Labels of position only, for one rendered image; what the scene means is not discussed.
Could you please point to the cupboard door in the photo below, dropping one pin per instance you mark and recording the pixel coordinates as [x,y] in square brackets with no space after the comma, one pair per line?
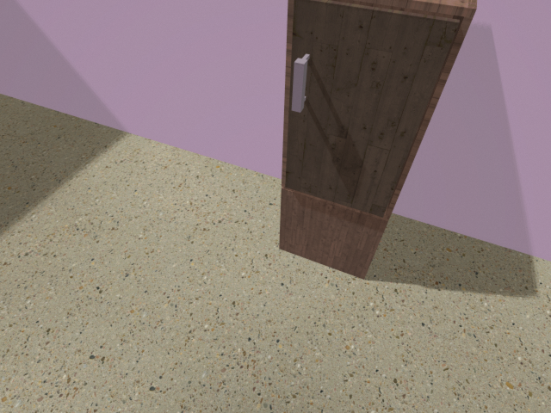
[369,78]

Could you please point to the handle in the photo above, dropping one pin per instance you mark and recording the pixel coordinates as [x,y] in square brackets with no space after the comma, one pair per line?
[299,83]

